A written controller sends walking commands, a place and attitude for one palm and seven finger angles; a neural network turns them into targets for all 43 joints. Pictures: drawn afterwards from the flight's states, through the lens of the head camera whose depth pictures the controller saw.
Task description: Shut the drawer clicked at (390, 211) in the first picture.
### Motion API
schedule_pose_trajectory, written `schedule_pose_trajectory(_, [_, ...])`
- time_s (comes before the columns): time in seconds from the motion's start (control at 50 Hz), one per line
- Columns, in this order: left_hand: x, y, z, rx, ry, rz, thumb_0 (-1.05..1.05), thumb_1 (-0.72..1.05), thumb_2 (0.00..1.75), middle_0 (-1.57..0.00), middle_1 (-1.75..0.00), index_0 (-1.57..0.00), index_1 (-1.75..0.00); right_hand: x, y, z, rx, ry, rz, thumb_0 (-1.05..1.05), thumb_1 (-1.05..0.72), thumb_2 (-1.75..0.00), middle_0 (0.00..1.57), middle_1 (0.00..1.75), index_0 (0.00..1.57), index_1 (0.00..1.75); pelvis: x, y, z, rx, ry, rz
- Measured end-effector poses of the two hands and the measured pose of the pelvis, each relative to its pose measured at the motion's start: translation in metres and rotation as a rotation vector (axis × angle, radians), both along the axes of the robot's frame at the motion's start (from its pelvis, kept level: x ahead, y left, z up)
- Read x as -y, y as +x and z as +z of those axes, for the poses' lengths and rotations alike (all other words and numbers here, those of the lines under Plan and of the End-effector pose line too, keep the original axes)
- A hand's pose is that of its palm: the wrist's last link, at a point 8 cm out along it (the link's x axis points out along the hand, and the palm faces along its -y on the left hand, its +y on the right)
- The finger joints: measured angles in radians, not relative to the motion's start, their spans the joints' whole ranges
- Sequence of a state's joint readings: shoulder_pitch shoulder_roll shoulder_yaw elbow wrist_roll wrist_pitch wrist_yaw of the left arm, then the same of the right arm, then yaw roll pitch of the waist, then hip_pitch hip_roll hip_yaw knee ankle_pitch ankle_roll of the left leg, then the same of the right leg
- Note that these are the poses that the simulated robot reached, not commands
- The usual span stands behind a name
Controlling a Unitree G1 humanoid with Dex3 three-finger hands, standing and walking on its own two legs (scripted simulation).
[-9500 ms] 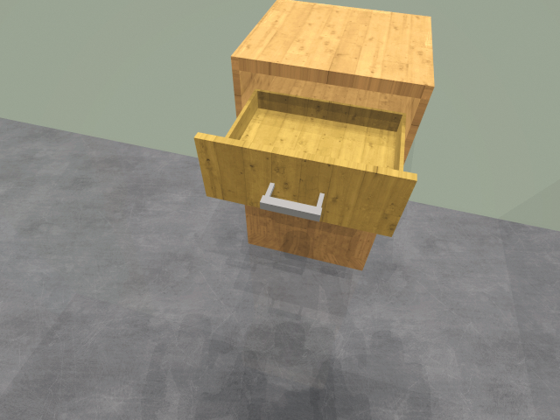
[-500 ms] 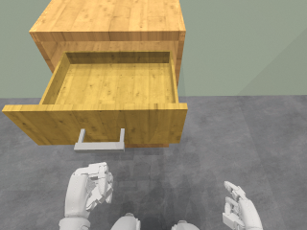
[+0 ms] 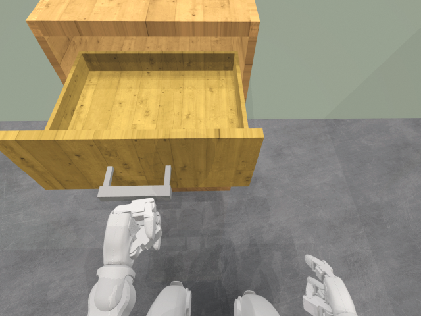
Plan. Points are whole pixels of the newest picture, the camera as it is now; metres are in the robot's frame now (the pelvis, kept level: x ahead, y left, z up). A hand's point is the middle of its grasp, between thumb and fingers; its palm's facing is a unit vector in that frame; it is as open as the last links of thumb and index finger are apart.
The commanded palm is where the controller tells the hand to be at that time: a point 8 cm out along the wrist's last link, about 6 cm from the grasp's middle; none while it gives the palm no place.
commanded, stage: bring the fist close to the handle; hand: left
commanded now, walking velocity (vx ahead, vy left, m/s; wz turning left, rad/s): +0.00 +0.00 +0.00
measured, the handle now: (137, 182) +0.35 +0.15 +0.04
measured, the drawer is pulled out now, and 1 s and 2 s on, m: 0.29 0.25 0.12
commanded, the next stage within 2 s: push the drawer shut in 0.24 s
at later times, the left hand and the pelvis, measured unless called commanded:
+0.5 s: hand (157, 229) +0.26 +0.10 +0.04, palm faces +0.02 -1.00 +0.00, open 3.3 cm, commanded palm +0.25 +0.16 +0.04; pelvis +0.00 +0.00 +0.00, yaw +0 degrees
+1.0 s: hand (162, 200) +0.32 +0.10 +0.03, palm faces +0.01 -1.00 -0.03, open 3.1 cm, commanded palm +0.31 +0.16 +0.04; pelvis -0.01 +0.01 +0.00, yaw +0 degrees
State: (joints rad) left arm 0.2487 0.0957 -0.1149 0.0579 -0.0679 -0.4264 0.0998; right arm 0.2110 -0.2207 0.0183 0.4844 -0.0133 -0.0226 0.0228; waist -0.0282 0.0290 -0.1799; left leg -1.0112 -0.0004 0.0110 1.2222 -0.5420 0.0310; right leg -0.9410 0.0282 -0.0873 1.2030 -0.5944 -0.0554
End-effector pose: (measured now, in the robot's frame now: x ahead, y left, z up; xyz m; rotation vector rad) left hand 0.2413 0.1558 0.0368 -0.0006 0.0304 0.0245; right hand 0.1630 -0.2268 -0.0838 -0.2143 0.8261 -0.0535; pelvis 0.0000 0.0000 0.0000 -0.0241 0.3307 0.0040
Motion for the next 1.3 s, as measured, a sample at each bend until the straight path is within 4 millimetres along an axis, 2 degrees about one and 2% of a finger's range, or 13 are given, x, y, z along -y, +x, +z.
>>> schedule_pose_trajectory(0.12, [0.001,-0.006,0.005,-0.003,-0.008,-0.003,0.02,0.9,0.9,-1.39,-1.6,-1.4,-1.6,-0.002,-0.001,0.003,-0.003,0.004,-0.003,0.01,-0.91,-0.9,0.2,0.3,0.2,0.3,-0.003,0.002,0.004,0.003,-0.002,0.001])
schedule_pose_trajectory(0.24, [0.004,-0.011,0.001,-0.006,-0.01,-0.009,0.02,0.9,0.9,-1.4,-1.6,-1.4,-1.6,-0.004,0.004,0.005,0.012,-0.003,0.003,0.01,-0.91,-0.9,0.2,0.3,0.2,0.3,-0.004,0.001,0.002,0.001,-0.002,0.001])
schedule_pose_trajectory(0.44, [-0.003,-0.006,0.001,0.018,0.003,0.002,0.02,0.9,0.9,-1.4,-1.6,-1.4,-1.6,-0.009,0.011,0.003,0.022,0.0,0.02,0.01,-0.91,-0.9,0.2,0.3,0.2,0.3,-0.004,-0.002,0.0,0.002,-0.006,0.006])
schedule_pose_trajectory(0.58, [0.001,0.012,0.001,0.023,0.008,-0.024,0.02,0.9,0.9,-1.4,-1.6,-1.4,-1.6,-0.008,0.007,0.001,0.003,-0.004,0.017,0.01,-0.91,-0.9,0.2,0.3,0.2,0.3,-0.004,-0.003,0.0,0.002,-0.009,0.01])
schedule_pose_trajectory(0.82, [-0.001,0.03,-0.001,0.032,0.019,-0.02,0.0,0.87,0.93,-1.4,-1.6,-1.4,-1.6,0.001,-0.015,-0.005,-0.068,-0.024,-0.007,0.01,-0.91,-0.9,0.2,0.3,0.2,0.3,-0.004,-0.008,0.002,0.004,-0.009,0.009])
schedule_pose_trajectory(1.3, [-0.002,0.094,0.0,0.047,0.035,0.0,0.02,0.87,0.93,-1.4,-1.6,-1.4,-1.6,0.013,-0.061,-0.013,-0.192,-0.04,-0.079,0.01,-0.91,-0.9,0.2,0.3,0.2,0.3,-0.007,-0.016,0.004,-0.004,-0.009,-0.003])
